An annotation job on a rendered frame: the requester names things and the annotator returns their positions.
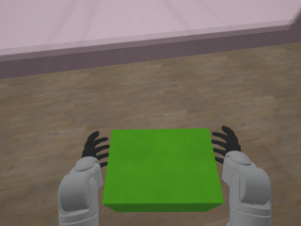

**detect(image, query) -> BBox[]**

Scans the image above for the robot left forearm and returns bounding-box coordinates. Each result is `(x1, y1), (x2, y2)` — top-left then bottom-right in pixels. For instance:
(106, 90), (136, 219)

(57, 156), (103, 226)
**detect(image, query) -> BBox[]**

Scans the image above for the robot right forearm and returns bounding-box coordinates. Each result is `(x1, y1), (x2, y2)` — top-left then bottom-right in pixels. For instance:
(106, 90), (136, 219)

(221, 151), (272, 226)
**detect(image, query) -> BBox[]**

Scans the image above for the left robot hand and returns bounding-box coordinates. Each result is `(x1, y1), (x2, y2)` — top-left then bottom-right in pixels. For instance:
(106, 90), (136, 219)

(81, 131), (110, 168)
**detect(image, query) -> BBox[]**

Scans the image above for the right robot hand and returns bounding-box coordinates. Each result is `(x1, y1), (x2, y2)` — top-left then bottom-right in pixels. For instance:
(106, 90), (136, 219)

(211, 125), (241, 164)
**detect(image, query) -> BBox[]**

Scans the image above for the carton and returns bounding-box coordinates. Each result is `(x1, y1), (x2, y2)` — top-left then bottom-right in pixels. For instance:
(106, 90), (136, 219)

(102, 128), (224, 213)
